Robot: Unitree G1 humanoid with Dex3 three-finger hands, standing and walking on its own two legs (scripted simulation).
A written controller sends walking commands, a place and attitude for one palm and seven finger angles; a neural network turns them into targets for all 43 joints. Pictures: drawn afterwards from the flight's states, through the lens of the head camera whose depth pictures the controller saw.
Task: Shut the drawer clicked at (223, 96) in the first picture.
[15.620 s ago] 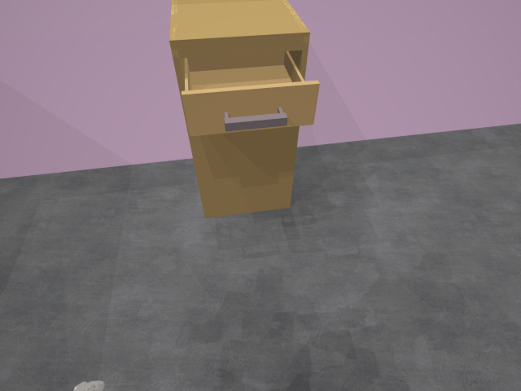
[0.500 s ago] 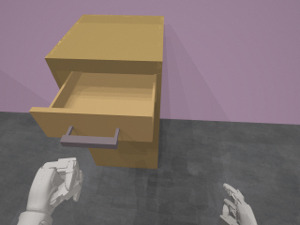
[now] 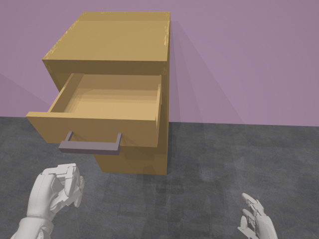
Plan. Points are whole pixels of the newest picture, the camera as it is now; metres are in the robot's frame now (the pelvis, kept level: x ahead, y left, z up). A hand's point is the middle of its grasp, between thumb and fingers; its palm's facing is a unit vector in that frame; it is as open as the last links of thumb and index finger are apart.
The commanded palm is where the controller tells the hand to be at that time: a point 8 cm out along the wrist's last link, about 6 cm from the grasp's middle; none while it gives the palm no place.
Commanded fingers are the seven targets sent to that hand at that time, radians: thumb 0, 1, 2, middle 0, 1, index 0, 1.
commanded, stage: bring the fist close to the handle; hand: left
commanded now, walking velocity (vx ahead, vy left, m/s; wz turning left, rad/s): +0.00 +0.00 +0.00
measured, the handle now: (92, 141) +0.39 +0.24 -0.01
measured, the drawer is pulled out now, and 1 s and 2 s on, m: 0.22 0.22 0.18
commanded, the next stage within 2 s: push the drawer shut in 1.22 s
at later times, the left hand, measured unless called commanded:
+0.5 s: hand (91, 179) +0.25 +0.19 +0.03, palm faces +0.00 -1.00 -0.05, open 3.3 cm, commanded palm +0.24 +0.25 +0.02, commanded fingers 0.00 0.90 0.90 -1.40 -1.60 -1.40 -1.60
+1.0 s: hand (99, 171) +0.29 +0.19 -0.01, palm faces -0.02 -1.00 -0.05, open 3.3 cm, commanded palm +0.27 +0.25 -0.01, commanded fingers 0.00 0.90 0.90 -1.40 -1.60 -1.40 -1.60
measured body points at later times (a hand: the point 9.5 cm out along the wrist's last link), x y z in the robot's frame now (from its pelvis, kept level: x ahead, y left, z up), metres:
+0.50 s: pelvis -0.01 +0.01 -0.02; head +0.05 +0.01 +0.42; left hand +0.25 +0.25 +0.03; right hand +0.15 -0.23 -0.11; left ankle +0.02 +0.14 -0.71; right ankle -0.01 -0.10 -0.71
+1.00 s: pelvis -0.02 +0.02 -0.05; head +0.06 +0.02 +0.39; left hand +0.29 +0.24 +0.00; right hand +0.13 -0.23 -0.15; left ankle +0.02 +0.14 -0.71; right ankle -0.01 -0.10 -0.71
